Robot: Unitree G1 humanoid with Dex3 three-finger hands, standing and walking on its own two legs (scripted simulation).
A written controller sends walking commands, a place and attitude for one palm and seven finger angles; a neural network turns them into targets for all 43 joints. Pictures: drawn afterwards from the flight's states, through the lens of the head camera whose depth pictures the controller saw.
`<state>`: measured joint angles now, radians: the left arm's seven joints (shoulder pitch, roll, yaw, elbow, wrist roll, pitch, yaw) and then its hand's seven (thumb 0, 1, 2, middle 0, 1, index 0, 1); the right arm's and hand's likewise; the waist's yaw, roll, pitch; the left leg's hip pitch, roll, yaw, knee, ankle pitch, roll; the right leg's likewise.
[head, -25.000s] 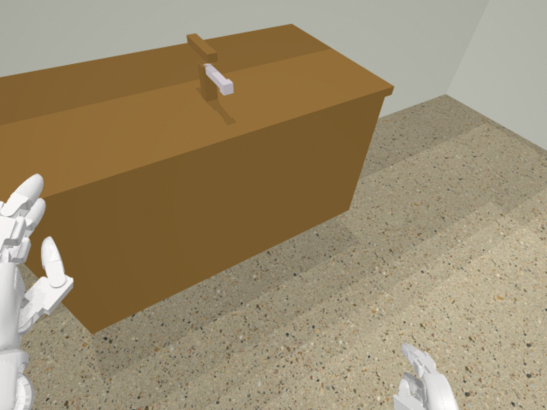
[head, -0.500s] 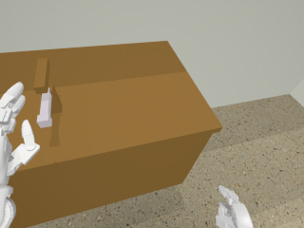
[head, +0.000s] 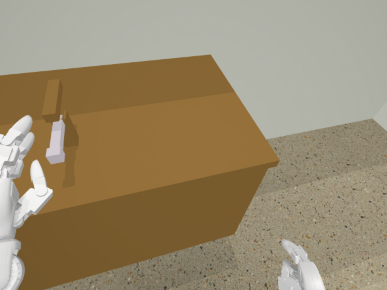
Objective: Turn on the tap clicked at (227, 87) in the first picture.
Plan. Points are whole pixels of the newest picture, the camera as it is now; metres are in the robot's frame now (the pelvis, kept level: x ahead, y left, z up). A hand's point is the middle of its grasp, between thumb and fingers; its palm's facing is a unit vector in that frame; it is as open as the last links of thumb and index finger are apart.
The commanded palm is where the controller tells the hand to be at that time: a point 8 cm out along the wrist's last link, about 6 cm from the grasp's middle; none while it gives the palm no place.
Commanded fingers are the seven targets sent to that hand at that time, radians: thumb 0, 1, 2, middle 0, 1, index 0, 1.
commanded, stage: come to a stop and stand still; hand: left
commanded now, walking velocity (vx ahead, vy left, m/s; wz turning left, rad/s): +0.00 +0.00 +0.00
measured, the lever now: (55, 155) +0.36 +0.35 +0.04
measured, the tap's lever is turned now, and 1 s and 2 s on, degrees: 0 0 0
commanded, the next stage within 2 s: look again from close up in 1.06 s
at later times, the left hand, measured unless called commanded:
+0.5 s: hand (46, 183) +0.23 +0.26 +0.15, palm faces +0.40 -0.81 -0.43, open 7.4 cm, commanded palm +0.16 +0.28 +0.17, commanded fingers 0.00 0.90 0.90 -0.20 -0.30 -0.20 -0.30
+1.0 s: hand (39, 197) +0.20 +0.25 +0.16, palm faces +0.40 -0.85 -0.35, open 7.4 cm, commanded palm +0.14 +0.29 +0.17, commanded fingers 0.00 0.90 0.90 -0.20 -0.30 -0.20 -0.30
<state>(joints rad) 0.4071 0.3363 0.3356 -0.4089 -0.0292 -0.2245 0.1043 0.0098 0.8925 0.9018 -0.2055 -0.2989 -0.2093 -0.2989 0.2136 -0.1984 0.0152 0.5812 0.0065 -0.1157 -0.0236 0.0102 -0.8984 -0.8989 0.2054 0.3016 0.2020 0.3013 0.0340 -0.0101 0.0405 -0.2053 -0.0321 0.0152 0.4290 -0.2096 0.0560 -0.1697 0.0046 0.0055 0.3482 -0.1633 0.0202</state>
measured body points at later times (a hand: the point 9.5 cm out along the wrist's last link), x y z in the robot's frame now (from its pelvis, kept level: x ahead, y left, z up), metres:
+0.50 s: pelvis +0.01 -0.01 -0.01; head +0.06 +0.02 +0.44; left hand +0.20 +0.30 +0.17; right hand +0.19 -0.24 -0.08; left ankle +0.01 +0.08 -0.74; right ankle +0.01 -0.13 -0.74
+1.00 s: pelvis -0.02 +0.01 +0.00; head +0.00 +0.03 +0.44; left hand +0.18 +0.30 +0.18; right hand +0.16 -0.21 -0.08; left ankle +0.01 +0.08 -0.74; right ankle +0.01 -0.13 -0.74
